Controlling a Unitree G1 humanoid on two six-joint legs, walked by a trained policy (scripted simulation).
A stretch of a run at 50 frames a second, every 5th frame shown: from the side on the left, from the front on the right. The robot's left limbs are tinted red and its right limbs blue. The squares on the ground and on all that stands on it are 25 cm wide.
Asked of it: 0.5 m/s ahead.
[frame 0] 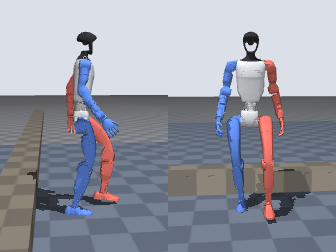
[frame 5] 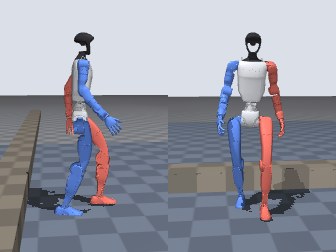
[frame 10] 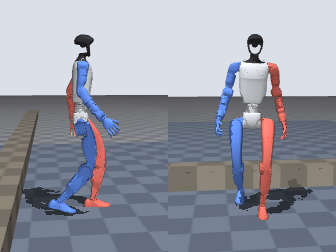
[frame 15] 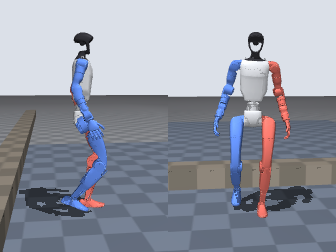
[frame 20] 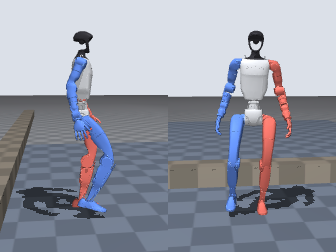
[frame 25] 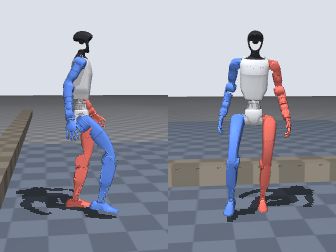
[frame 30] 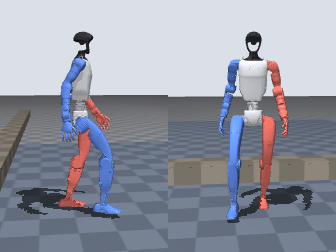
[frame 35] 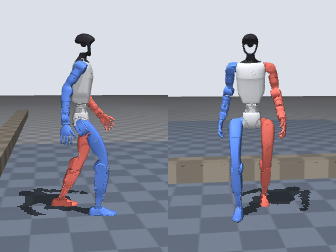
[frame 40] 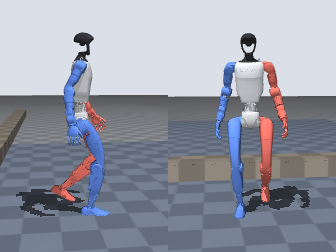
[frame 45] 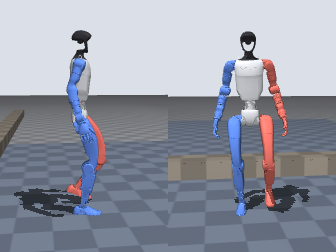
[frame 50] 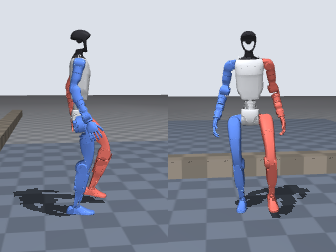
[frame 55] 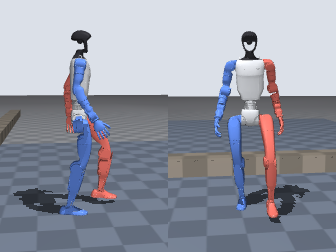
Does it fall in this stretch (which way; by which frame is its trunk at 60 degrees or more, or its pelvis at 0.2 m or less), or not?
no
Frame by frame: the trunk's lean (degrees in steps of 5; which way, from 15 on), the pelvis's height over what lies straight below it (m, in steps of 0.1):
0: 5, 0.8
5: 5, 0.8
10: 5, 0.8
15: 5, 0.8
20: 5, 0.8
25: 0, 0.8
30: 5, 0.8
35: 5, 0.8
40: 5, 0.8
45: 0, 0.8
50: 0, 0.8
55: 0, 0.8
